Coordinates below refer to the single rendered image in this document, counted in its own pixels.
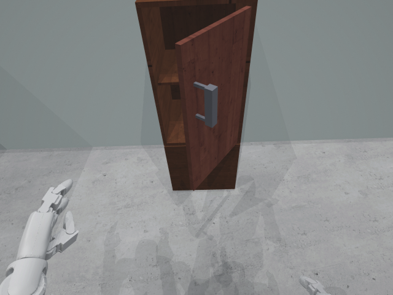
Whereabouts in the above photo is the robot right hand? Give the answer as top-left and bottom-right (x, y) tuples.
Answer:
(299, 275), (331, 295)

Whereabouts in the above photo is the handle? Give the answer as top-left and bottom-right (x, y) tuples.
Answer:
(193, 82), (218, 128)

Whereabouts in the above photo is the robot left hand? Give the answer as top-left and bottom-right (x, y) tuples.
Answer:
(16, 179), (79, 260)

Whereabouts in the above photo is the cupboard door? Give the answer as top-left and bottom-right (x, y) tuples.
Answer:
(175, 6), (252, 191)

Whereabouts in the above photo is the left robot forearm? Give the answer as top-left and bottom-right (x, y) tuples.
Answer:
(0, 258), (48, 295)

